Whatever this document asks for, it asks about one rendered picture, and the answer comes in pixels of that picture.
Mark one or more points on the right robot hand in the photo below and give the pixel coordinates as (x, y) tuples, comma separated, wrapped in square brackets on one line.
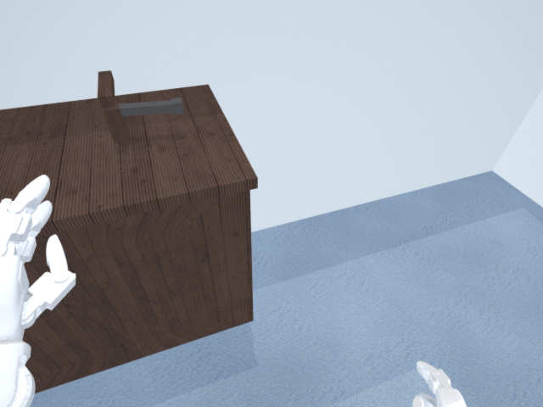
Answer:
[(440, 385)]

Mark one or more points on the counter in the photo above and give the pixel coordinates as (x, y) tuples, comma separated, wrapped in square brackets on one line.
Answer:
[(153, 214)]

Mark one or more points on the left robot hand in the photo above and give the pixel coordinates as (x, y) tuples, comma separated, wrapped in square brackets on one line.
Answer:
[(20, 222)]

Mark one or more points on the tap lever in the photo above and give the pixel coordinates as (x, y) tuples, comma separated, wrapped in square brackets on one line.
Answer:
[(158, 107)]

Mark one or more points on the robot left forearm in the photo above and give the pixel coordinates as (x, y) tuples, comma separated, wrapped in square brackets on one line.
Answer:
[(17, 384)]

